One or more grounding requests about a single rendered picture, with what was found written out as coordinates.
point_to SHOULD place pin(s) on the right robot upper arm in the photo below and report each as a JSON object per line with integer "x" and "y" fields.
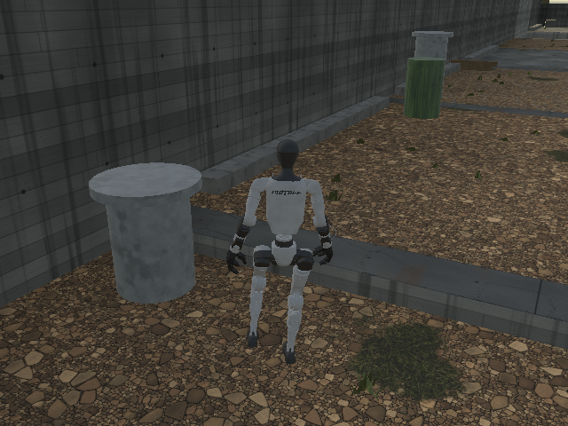
{"x": 314, "y": 188}

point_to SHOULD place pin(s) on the right robot hand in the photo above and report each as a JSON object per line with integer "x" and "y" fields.
{"x": 323, "y": 251}

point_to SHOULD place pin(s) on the robot right forearm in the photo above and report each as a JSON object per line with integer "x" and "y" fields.
{"x": 324, "y": 235}

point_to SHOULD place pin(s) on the left robot hand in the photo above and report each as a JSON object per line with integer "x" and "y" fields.
{"x": 230, "y": 259}

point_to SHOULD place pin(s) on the left robot upper arm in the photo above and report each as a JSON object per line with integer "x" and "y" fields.
{"x": 258, "y": 186}

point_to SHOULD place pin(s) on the humanoid robot head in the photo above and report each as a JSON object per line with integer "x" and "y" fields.
{"x": 287, "y": 152}

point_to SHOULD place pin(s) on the robot left foot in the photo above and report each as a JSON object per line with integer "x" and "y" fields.
{"x": 252, "y": 339}

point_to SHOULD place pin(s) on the robot left forearm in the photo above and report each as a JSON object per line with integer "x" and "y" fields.
{"x": 240, "y": 236}

